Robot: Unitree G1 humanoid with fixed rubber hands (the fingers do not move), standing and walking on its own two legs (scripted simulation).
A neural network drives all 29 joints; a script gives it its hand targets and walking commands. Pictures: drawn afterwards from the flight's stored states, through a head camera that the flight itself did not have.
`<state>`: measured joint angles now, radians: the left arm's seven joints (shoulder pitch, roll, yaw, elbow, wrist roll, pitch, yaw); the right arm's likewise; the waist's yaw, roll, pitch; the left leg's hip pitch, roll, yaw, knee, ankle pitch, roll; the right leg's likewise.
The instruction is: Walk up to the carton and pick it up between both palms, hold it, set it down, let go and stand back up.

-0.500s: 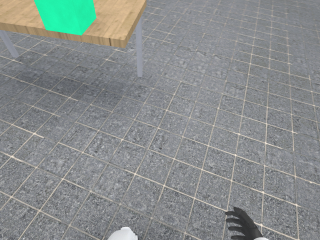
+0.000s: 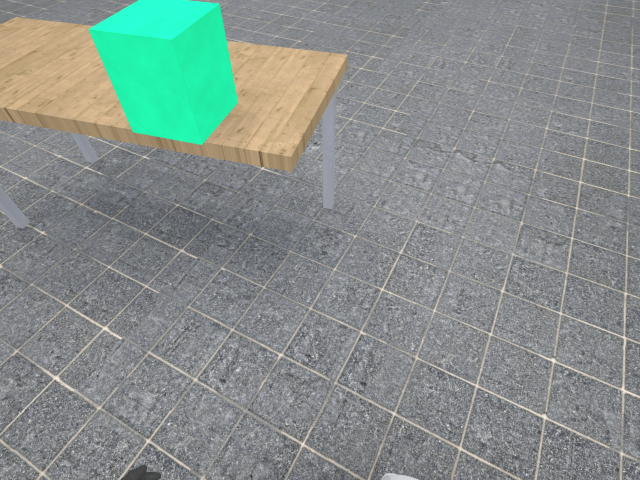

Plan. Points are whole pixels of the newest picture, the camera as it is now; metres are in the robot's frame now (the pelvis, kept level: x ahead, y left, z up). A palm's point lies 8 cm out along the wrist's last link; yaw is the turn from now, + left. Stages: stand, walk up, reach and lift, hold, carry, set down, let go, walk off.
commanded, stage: walk up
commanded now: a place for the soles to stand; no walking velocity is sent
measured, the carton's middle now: (174, 71) +1.03 +0.30 +0.03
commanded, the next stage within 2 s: none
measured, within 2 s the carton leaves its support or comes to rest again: neither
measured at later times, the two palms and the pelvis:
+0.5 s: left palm out of the picture +0.15 +0.37 -0.13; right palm (375, 318) +0.38 -0.10 -0.09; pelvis +0.21 +0.12 +0.00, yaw +9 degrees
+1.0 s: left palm (71, 276) +0.50 +0.43 -0.09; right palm (348, 323) +0.39 -0.06 -0.13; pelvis +0.41 +0.18 +0.00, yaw +6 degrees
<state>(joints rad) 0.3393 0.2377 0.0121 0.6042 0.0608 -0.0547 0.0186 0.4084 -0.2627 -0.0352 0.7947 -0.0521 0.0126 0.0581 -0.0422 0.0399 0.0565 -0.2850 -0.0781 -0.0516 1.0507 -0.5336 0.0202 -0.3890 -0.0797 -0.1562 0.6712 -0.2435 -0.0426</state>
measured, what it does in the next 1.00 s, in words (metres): walks ahead: left foot, then right foot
